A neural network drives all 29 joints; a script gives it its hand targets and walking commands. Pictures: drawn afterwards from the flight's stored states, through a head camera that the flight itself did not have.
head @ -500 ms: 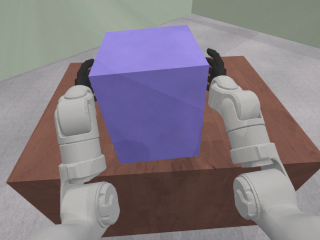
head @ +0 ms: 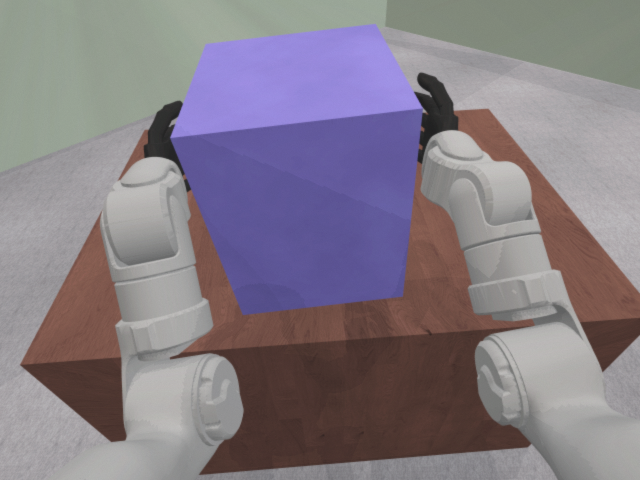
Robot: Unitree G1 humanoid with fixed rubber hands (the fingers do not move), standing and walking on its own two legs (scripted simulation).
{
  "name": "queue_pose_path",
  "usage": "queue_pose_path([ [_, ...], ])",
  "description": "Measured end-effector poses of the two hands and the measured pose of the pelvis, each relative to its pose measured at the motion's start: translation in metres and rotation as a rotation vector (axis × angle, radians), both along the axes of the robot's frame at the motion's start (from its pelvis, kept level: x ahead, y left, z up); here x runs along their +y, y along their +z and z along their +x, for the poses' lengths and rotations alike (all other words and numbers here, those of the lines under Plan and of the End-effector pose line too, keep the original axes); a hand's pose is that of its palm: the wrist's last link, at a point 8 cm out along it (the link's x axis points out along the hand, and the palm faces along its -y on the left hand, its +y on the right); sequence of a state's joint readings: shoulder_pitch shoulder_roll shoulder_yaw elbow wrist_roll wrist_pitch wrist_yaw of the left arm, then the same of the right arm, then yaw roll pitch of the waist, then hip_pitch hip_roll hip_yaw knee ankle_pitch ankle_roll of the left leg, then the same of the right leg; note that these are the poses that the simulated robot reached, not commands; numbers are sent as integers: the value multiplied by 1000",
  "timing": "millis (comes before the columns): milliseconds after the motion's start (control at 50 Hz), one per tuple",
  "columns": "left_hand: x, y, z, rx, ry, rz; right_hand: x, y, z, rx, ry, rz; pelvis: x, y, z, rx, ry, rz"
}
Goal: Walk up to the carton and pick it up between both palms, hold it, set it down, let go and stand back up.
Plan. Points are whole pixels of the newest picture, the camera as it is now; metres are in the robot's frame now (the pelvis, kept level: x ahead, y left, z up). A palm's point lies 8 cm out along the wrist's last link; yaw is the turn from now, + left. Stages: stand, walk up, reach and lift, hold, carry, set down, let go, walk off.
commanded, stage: reach and lift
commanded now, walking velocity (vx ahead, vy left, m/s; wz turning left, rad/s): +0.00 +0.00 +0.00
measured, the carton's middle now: (307, 174) +0.40 +0.02 +0.21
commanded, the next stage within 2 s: hold in 0.24 s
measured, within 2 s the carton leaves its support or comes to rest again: neither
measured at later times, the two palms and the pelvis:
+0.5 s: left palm (158, 159) +0.35 +0.16 +0.27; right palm (446, 126) +0.37 -0.13 +0.28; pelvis -0.01 +0.01 +0.00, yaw +0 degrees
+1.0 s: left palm (160, 176) +0.35 +0.17 +0.25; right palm (438, 134) +0.37 -0.12 +0.27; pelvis +0.00 +0.00 +0.00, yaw +5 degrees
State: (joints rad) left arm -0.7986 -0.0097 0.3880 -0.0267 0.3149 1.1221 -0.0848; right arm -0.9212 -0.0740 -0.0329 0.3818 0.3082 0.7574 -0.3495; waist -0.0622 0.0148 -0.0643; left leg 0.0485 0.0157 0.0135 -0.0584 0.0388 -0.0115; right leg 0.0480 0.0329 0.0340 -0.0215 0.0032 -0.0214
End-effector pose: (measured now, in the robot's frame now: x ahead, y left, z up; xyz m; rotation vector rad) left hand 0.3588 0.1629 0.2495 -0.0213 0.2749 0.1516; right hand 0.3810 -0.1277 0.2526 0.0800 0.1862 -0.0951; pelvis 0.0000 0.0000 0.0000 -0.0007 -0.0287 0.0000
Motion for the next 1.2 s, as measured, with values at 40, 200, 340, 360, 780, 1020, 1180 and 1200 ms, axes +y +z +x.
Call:
queue_pose_path([
  [40,1,6,-2,-24,2,2,1,7,0,-24,4,5,0,0,0,6,2,0],
  [200,1,23,-3,-25,1,12,1,23,-3,-25,-2,7,2,0,-1,-15,9,0],
  [340,-1,16,-3,3,-10,12,-1,14,-6,1,-16,7,4,0,-3,-15,5,0],
  [360,-1,15,-4,1,-12,12,-2,14,-7,-1,-17,6,5,0,-3,-13,4,0],
  [780,4,33,-11,-92,-39,18,2,42,-17,-100,-30,13,4,-1,-9,-34,55,-3],
  [1020,5,-4,-5,-122,-37,38,5,16,-12,-103,-31,-35,-2,-4,-3,-69,85,-6],
  [1180,1,-12,-6,-140,-32,38,1,1,-13,-114,-32,-31,-3,-4,-3,-59,88,-9],
  [1200,0,-11,-6,-143,-32,38,0,0,-13,-116,-33,-31,-2,-4,-3,-60,88,-9],
])
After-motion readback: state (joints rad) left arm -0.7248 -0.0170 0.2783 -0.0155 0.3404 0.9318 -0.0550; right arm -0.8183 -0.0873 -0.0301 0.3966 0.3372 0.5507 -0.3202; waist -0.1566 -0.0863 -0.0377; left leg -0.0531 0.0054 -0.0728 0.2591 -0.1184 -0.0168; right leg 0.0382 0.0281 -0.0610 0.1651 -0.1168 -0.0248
